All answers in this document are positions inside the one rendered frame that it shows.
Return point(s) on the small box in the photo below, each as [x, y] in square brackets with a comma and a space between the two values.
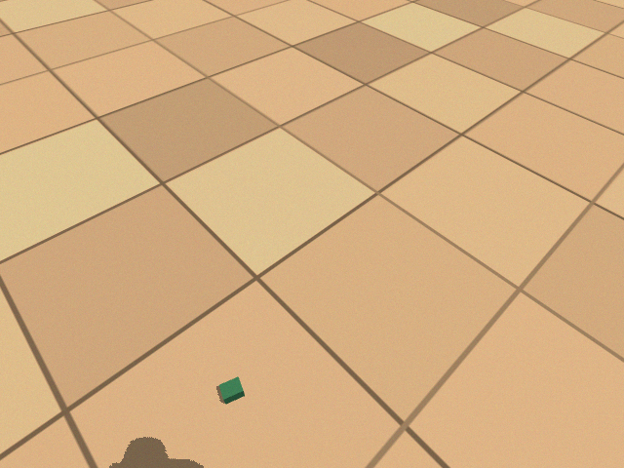
[231, 390]

